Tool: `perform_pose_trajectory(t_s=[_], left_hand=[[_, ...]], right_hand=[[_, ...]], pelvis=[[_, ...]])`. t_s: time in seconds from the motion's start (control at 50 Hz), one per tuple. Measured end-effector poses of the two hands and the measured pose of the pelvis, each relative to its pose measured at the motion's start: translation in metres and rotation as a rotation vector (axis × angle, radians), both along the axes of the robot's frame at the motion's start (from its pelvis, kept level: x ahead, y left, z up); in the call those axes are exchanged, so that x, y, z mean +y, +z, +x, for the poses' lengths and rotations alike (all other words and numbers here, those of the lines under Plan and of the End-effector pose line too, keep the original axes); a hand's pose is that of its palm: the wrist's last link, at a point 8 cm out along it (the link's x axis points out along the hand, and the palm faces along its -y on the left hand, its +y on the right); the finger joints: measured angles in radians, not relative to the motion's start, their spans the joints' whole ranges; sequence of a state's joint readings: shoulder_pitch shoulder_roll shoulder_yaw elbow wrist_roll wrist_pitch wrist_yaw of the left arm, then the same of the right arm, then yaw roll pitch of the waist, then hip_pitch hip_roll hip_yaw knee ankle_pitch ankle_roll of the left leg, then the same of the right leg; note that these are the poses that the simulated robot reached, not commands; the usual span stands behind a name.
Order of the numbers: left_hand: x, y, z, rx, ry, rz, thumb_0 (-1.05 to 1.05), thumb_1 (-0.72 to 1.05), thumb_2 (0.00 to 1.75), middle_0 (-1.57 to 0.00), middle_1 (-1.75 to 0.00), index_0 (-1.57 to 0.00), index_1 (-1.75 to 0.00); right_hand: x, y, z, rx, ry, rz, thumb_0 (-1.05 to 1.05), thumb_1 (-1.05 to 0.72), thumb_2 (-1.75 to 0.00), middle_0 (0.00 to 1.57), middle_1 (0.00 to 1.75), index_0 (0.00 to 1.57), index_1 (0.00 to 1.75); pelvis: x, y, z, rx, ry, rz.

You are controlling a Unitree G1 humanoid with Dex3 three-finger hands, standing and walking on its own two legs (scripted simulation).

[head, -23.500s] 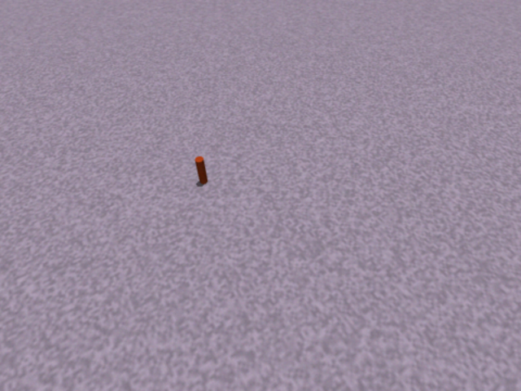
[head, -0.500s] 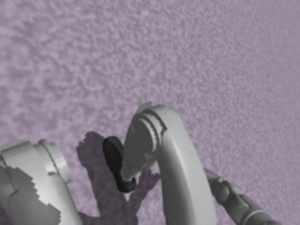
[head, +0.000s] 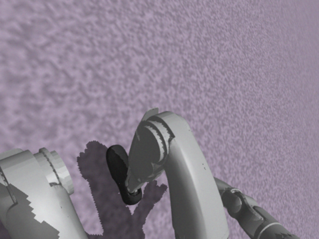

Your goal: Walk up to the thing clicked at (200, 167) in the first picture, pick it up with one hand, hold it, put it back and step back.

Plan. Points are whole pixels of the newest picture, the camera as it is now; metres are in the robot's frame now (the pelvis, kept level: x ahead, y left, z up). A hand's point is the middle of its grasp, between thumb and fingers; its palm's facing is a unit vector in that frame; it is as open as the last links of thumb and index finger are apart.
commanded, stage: open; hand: left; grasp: from the side
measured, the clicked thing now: out of the picture +0.46 +0.28 -0.22
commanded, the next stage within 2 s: withdraw in 0.18 s
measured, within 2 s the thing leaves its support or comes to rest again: neither
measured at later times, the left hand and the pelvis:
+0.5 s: hand out of the picture +0.47 +0.27 -0.18, palm faces +0.37 -0.93 +0.00, open 15.1 cm; pelvis +0.00 +0.00 +0.00, yaw +0 degrees
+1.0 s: hand out of the picture +0.41 +0.39 -0.07, palm faces +0.30 -0.91 -0.29, open 17.2 cm; pelvis +0.01 +0.00 +0.04, yaw +6 degrees
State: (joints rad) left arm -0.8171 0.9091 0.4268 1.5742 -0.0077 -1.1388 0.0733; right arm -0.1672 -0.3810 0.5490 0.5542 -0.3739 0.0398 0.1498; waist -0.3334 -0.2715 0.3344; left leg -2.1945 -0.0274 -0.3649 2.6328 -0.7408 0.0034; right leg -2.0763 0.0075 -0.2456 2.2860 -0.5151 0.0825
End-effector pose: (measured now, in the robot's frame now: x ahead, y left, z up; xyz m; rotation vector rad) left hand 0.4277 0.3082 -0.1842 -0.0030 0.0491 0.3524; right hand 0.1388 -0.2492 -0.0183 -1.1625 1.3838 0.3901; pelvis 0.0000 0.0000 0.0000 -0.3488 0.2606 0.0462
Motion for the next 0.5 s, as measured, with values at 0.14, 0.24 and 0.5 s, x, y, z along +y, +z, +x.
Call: perform_pose_trajectory(t_s=[0.14, 0.24, 0.5], left_hand=[[0.0005, 0.0006, -0.0013, 0.003, 0.008, -0.005, 0.0, -0.14, 0.53, -0.75, -0.64, -0.74, -0.65], [-0.0003, 0.0014, -0.0015, 0.002, 0.006, -0.005, 0.0, -0.23, 0.44, -0.64, -0.53, -0.63, -0.54], [0.0059, 0.0071, -0.0022, -0.031, 0.027, 0.002, -0.01, -0.37, 0.27, -0.34, -0.26, -0.32, -0.27]], right_hand=[[0.0008, 0.0011, 0.0007, -0.003, 0.003, 0.0, -0.01, -0.91, -0.9, 0.2, 0.3, 0.2, 0.3], [0.0007, 0.0013, 0.0009, -0.005, 0.006, 0.0, -0.01, -0.92, -0.9, 0.2, 0.3, 0.2, 0.3], [-0.0003, -0.0009, 0.002, -0.012, -0.005, 0.008, -0.01, -0.91, -0.9, 0.2, 0.3, 0.2, 0.3]], pelvis=[[0.0001, 0.001, -0.0007, 0.0, 0.001, 0.0], [-0.0003, 0.001, -0.0015, -0.003, 0.002, 0.001], [-0.0014, 0.0012, -0.0013, 0.0, 0.001, 0.006]])
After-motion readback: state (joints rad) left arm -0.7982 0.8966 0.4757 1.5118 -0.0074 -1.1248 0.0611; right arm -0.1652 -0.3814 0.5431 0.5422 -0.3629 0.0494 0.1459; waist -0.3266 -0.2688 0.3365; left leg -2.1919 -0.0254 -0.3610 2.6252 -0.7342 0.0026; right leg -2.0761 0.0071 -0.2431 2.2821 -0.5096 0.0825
